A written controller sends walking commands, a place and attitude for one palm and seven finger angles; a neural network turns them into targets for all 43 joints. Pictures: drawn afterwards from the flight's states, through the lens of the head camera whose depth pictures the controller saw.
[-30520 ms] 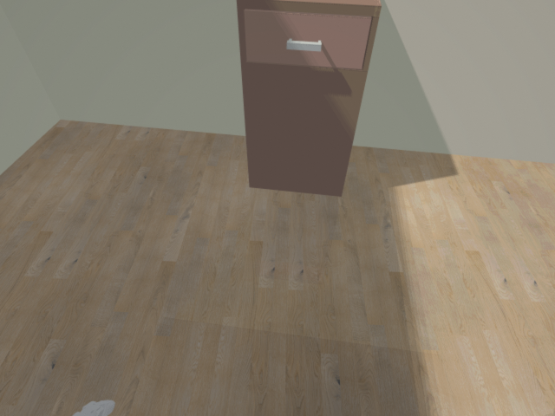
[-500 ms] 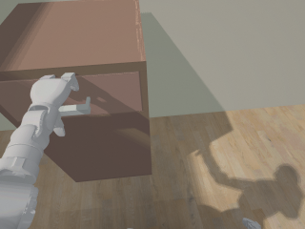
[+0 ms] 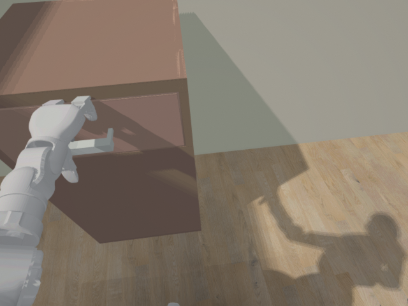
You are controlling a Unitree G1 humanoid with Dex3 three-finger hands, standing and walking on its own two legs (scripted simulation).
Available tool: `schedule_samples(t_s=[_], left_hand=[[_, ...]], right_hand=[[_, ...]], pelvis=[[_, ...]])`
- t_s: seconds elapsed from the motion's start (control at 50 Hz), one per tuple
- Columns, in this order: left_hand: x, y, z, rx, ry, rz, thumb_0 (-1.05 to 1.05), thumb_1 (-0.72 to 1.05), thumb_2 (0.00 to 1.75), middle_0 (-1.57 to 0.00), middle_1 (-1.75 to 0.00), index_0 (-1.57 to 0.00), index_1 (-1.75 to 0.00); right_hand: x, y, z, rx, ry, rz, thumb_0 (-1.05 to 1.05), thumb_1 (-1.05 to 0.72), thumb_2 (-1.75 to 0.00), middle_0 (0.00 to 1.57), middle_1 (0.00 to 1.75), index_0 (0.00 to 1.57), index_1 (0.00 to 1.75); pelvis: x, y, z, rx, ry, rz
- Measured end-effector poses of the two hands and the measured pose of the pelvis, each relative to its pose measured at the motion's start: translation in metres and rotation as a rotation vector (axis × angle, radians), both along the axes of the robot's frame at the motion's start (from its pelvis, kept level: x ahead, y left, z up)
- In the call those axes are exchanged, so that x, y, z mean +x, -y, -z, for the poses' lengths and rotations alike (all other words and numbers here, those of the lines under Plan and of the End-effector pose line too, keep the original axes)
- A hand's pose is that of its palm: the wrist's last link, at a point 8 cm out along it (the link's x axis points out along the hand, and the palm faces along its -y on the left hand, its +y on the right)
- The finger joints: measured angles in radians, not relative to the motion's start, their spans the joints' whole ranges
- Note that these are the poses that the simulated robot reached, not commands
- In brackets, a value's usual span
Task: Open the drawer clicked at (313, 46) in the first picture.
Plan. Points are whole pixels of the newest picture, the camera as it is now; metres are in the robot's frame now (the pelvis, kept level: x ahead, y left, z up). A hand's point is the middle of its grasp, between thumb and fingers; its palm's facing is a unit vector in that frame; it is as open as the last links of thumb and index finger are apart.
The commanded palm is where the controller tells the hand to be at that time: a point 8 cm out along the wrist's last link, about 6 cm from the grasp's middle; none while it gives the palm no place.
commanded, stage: re-aim the fingers above the handle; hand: left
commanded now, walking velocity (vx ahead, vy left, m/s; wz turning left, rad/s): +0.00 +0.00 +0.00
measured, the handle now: (86, 140) +0.47 +0.29 +0.03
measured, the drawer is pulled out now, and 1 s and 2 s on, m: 0.00 0.00 0.00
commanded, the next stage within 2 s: lower the fingers behind the handle in 1.26 s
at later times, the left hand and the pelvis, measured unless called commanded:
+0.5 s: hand (70, 140) +0.43 +0.28 +0.09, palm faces +0.01 +0.01 -1.00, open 13.7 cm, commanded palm +0.42 +0.36 +0.13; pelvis -0.01 +0.02 +0.00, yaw -1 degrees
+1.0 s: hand (70, 140) +0.43 +0.28 +0.09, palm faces +0.02 +0.00 -1.00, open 13.7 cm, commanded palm +0.42 +0.36 +0.13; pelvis -0.01 +0.02 +0.00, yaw -1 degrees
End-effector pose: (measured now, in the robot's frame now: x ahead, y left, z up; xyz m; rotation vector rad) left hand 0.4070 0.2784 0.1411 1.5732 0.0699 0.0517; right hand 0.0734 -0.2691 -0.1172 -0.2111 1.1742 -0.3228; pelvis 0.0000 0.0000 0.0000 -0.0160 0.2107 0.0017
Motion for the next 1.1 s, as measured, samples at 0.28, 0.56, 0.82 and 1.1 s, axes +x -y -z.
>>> schedule_samples(t_s=[0.28,0.56,0.82,1.1], left_hand=[[-0.001,-0.002,0.001,0.004,0.012,0.017,0.0,-0.49,0.3,-0.44,-1.22,-0.35,-1.23],[-0.002,-0.004,0.002,0.005,0.024,0.045,0.0,-0.49,0.3,-0.44,-1.22,-0.34,-1.21],[-0.002,-0.005,0.002,0.002,0.031,0.053,0.0,-0.49,0.3,-0.44,-1.22,-0.34,-1.21],[-0.001,-0.004,0.001,0.0,0.023,0.04,0.0,-0.49,0.3,-0.45,-1.22,-0.34,-1.22]], right_hand=[[-0.006,-0.013,-0.002,0.006,0.019,0.004,0.01,-0.9,-0.9,0.2,0.3,0.2,0.3],[-0.003,-0.023,-0.006,-0.003,0.033,0.001,0.01,-0.9,-0.9,0.2,0.3,0.2,0.3],[0.001,-0.031,-0.006,0.004,0.035,-0.003,0.01,-0.9,-0.9,0.2,0.3,0.2,0.3],[0.004,-0.029,-0.008,0.003,0.039,-0.003,0.01,-0.9,-0.9,0.2,0.3,0.2,0.3]], pelvis=[[-0.006,-0.009,0.0,-0.006,0.005,0.007],[-0.008,-0.018,-0.001,-0.009,0.012,0.014],[-0.007,-0.024,-0.002,-0.009,0.017,0.019],[-0.006,-0.022,-0.004,-0.008,0.021,0.02]])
